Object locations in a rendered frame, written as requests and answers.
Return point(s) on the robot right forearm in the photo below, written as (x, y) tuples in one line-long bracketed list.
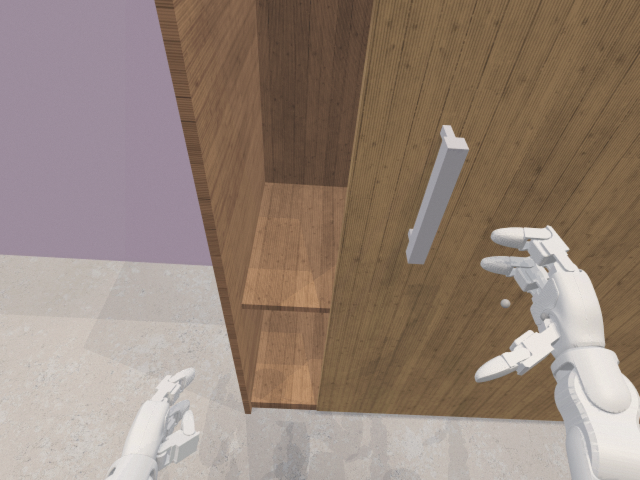
[(601, 410)]

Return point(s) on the robot left forearm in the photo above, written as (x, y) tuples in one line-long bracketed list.
[(133, 467)]

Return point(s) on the right robot hand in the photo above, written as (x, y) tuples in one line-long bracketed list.
[(565, 293)]

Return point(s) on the wardrobe door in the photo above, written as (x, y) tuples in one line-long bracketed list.
[(546, 94)]

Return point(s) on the left robot hand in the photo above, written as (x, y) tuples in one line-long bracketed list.
[(152, 428)]

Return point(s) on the handle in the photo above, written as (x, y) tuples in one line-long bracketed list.
[(449, 162)]

